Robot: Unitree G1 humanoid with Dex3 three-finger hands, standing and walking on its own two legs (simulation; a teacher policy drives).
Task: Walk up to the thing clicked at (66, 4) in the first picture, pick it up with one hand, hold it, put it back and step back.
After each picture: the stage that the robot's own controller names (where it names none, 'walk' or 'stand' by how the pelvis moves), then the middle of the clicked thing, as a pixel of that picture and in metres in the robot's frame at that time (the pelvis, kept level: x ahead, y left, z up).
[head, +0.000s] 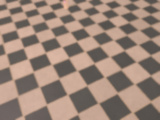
stand; (65, 0) +2.27 +0.37 -0.65
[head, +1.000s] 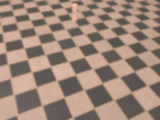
walk; (74, 12) +2.13 +0.18 -0.63
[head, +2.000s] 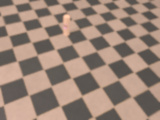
walk; (66, 25) +1.48 +0.16 -0.65
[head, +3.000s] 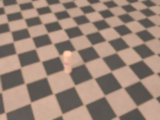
walk; (67, 62) +0.97 +0.16 -0.65
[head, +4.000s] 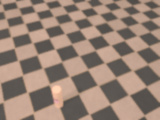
walk; (57, 97) +0.61 +0.20 -0.64
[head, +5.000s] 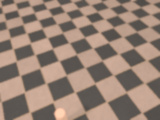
stand; (62, 119) +0.43 +0.20 -0.63
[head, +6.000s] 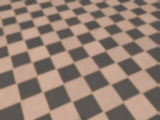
stand; out of the picture +0.38 +0.20 -0.66
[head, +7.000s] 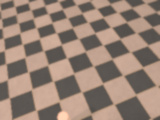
stand; out of the picture +0.37 +0.21 -0.64
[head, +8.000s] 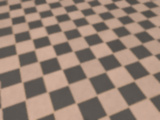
stand; out of the picture +0.38 +0.19 -0.66
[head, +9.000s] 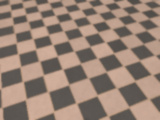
stand; out of the picture +0.37 +0.19 -0.66
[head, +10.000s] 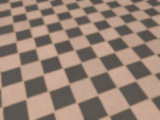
stand; out of the picture +0.36 +0.19 -0.66
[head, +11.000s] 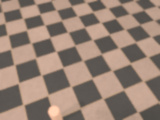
go down; (56, 116) +0.38 +0.19 -0.63
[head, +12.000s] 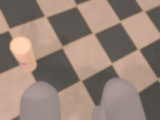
go down; (25, 57) +0.45 +0.22 -0.25
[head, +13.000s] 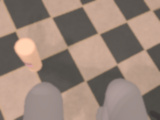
close in; (30, 57) +0.45 +0.21 -0.25
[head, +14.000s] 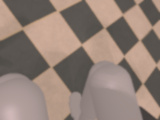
close in; out of the picture +0.44 +0.25 -0.16
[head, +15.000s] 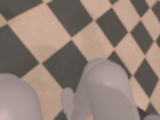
close; out of the picture +0.44 +0.27 -0.16
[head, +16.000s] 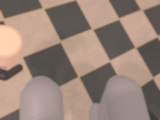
lift; (5, 56) +0.36 +0.25 -0.06
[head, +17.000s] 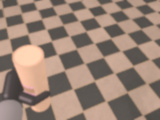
hold; (35, 83) +0.31 +0.17 +0.07
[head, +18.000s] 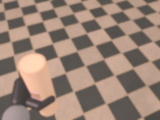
hold; (41, 89) +0.31 +0.16 +0.03
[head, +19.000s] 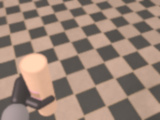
hold; (41, 89) +0.31 +0.16 +0.04
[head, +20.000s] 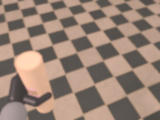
crouch; (38, 86) +0.32 +0.17 +0.03
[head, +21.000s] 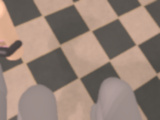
crouch; (4, 35) +0.47 +0.22 -0.05
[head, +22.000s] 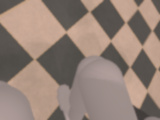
lower; out of the picture +0.46 +0.28 -0.17
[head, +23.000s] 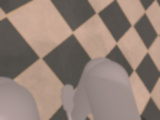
lower; out of the picture +0.46 +0.29 -0.16
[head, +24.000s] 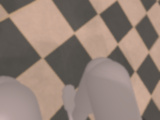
lower; out of the picture +0.45 +0.26 -0.17
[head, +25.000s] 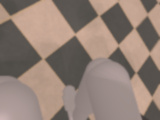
lower; out of the picture +0.44 +0.26 -0.17
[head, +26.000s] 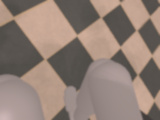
loosen; out of the picture +0.43 +0.27 -0.17
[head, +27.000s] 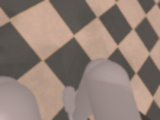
withdraw; out of the picture +0.43 +0.26 -0.17
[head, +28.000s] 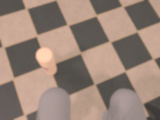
walk; (47, 63) +0.45 +0.20 -0.34
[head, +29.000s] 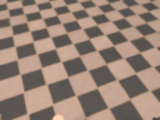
stand; out of the picture +0.39 +0.18 -0.59
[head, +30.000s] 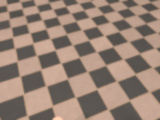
stand; out of the picture +0.38 +0.19 -0.60
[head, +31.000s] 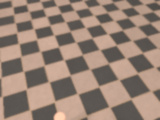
stand; out of the picture +0.39 +0.18 -0.61
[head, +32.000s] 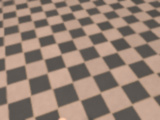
stand; out of the picture +0.40 +0.18 -0.65
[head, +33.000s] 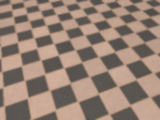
stand; out of the picture +0.37 +0.19 -0.66
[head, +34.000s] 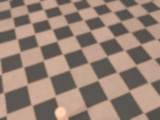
walk; (62, 117) +0.39 +0.18 -0.65
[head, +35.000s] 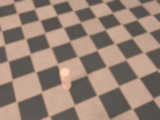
walk; (65, 79) +0.61 +0.16 -0.63
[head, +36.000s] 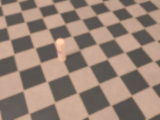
walk; (61, 50) +0.93 +0.24 -0.63
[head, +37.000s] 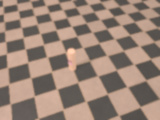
stand; (72, 60) +0.98 +0.17 -0.64
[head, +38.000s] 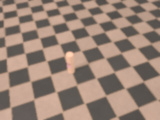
stand; (70, 63) +1.00 +0.18 -0.66
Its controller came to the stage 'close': yes
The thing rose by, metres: 0.68
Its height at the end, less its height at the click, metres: +0.00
